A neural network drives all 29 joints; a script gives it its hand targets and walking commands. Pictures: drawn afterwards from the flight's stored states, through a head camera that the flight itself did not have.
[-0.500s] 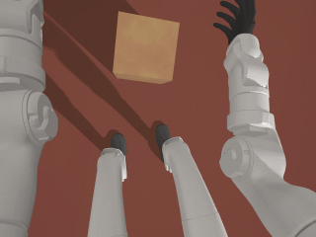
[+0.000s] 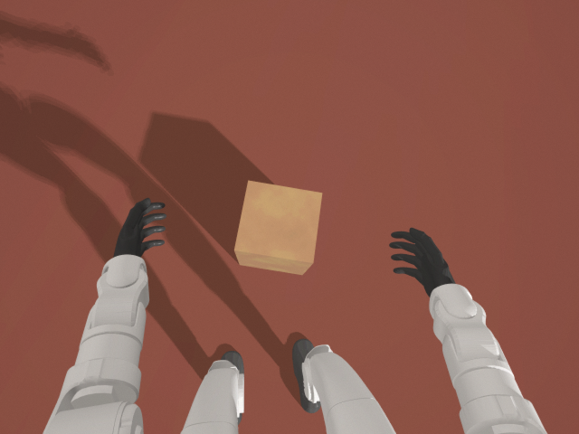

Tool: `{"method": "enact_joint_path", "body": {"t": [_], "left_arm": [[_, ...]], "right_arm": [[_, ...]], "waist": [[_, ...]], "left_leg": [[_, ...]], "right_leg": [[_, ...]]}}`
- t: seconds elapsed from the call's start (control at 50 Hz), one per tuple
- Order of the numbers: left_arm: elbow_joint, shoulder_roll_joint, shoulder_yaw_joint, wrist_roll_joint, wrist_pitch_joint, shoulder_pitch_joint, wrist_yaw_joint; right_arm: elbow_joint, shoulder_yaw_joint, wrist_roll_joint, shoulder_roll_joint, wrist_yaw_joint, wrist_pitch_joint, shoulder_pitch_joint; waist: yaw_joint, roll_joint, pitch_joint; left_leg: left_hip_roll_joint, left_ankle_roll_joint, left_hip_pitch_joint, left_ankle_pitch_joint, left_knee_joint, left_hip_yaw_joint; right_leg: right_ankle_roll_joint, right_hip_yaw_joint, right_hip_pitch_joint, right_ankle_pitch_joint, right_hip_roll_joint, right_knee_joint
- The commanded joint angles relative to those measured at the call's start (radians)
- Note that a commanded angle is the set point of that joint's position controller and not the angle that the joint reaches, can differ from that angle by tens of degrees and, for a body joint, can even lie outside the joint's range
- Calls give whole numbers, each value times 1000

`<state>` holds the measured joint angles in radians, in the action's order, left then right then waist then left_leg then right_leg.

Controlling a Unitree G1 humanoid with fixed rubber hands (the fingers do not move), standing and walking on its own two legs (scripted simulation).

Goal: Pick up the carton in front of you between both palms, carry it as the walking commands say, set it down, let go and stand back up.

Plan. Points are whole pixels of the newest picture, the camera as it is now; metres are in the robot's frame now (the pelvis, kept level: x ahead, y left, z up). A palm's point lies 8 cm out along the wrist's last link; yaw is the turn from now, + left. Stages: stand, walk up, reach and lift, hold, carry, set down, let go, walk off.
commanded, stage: let go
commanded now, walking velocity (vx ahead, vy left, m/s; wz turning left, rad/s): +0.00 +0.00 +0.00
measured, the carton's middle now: (277, 231) +0.49 -0.06 -0.61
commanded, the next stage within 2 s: stand in 0.88 s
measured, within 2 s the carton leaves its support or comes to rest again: neither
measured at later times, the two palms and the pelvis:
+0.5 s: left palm (63, 355) +0.23 +0.25 -0.03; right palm (451, 324) +0.21 -0.22 -0.03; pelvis +0.05 +0.02 +0.04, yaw -2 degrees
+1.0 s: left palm (49, 395) +0.19 +0.26 -0.04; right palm (482, 335) +0.19 -0.26 -0.04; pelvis +0.04 +0.00 +0.03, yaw -1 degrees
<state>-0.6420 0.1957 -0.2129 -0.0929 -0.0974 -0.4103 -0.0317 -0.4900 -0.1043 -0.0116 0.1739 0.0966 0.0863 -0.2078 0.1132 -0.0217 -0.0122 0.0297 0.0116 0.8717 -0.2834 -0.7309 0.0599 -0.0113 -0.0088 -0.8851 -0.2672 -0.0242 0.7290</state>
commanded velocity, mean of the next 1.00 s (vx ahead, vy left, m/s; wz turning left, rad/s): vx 0.00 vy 0.00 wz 0.00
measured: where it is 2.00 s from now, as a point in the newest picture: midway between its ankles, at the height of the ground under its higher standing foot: (270, 395)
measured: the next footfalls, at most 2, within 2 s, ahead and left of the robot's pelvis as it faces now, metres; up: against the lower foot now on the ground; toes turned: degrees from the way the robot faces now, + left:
none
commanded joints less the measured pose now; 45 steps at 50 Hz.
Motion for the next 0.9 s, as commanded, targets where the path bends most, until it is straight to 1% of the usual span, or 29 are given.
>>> {"method": "enact_joint_path", "body": {"t": [0.0,0.06,0.1,0.24,0.3,0.36,0.44,0.52,0.62,0.64,0.66,0.74,0.86,0.88], "left_arm": [[97,81,10,18,48,18,7],[119,88,32,33,71,126,11],[136,92,46,40,83,192,12],[189,88,94,60,90,388,25],[210,85,111,68,82,466,37],[233,83,126,78,71,538,52],[268,86,145,91,53,586,74],[297,91,159,102,31,596,91],[313,100,160,99,3,581,100],[254,103,163,122,31,633,79],[277,110,160,111,35,620,68],[275,106,167,109,22,607,60],[275,112,155,97,-5,601,63],[149,250,110,45,29,610,29]], "right_arm": [[130,20,18,81,-11,-40,76],[168,40,28,93,-19,-53,183],[186,49,35,102,-23,-59,248],[184,70,65,118,-21,-63,362],[165,64,60,129,-20,-58,385],[146,52,45,138,-21,-51,409],[136,36,21,145,-25,-37,431],[137,25,2,148,-27,-16,429],[144,24,-4,143,-25,14,410],[202,15,-17,182,-52,64,363],[185,27,-11,172,-62,78,391],[197,51,-4,155,-77,109,377],[216,54,-9,145,-81,144,361],[63,18,-21,264,-115,53,327]], "waist": [[-11,1,-488],[-18,-15,-428],[-25,-15,-388],[-67,61,-212],[-81,77,-157],[-96,72,-120],[-100,42,-81],[-99,18,-33],[-100,16,20],[-93,6,-38],[-103,31,-18],[-105,42,25],[-113,33,63],[-130,114,93]], "left_leg": [[34,-16,-241,56,106,-47],[31,-17,-332,83,141,-47],[29,-16,-399,114,166,-47],[12,3,-622,242,258,-34],[6,12,-686,304,291,-31],[2,17,-734,362,316,-28],[-1,17,-779,401,338,-24],[-3,14,-791,367,352,-23],[-2,9,-771,279,357,-28],[-9,11,-826,351,327,-18],[-9,13,-812,363,318,-20],[-4,5,-774,300,323,-31],[6,-9,-748,201,332,-48],[-45,6,-617,-13,304,-6]], "right_leg": [[53,-19,542,295,9,-81],[55,-18,591,321,7,-112],[57,-16,614,343,3,-134],[45,-9,649,327,-10,-232],[39,-8,682,333,-17,-269],[33,-7,712,339,-25,-294],[29,-7,736,334,-34,-317],[26,-4,748,291,-36,-330],[25,1,771,232,-31,-333],[30,8,757,206,-51,-298],[29,10,748,194,-48,-294],[26,5,741,176,-43,-297],[30,1,755,147,-32,-311],[44,-44,623,52,40,-315]]}}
